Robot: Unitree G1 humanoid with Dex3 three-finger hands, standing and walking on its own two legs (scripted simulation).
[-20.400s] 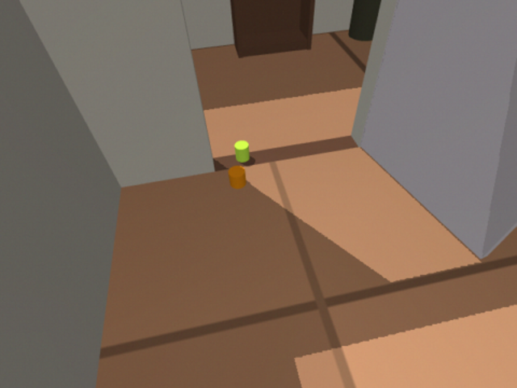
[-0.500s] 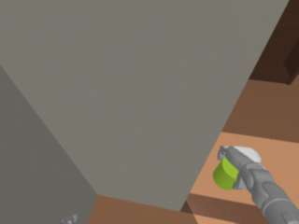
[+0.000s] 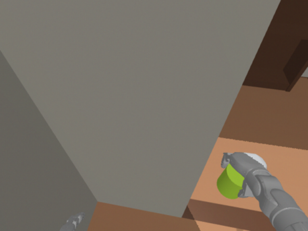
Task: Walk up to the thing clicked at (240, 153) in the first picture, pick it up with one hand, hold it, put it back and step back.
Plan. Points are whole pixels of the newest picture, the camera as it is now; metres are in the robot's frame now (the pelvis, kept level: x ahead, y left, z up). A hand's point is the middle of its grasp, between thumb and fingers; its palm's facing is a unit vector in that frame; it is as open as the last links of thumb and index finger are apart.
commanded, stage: hold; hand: right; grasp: from above
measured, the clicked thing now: (234, 180) +0.30 -0.22 -0.09
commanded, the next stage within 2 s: crouch in 0.90 s
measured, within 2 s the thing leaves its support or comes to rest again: neither
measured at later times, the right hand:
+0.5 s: hand (244, 179) +0.28 -0.22 -0.03, palm faces -0.46 +0.07 -0.88, open 10.7 cm
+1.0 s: hand (244, 177) +0.28 -0.23 -0.04, palm faces -0.47 +0.07 -0.88, open 10.7 cm
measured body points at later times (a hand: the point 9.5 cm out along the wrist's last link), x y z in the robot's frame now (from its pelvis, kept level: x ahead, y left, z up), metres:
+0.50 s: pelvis -0.01 +0.00 +0.00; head -0.01 +0.02 +0.45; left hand +0.15 +0.25 -0.11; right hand +0.30 -0.23 +0.02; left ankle +0.02 +0.13 -0.73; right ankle +0.02 -0.12 -0.73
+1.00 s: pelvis +0.00 +0.00 +0.00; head +0.01 +0.02 +0.45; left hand +0.15 +0.25 -0.11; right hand +0.30 -0.23 +0.02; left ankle +0.02 +0.13 -0.73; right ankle +0.02 -0.12 -0.73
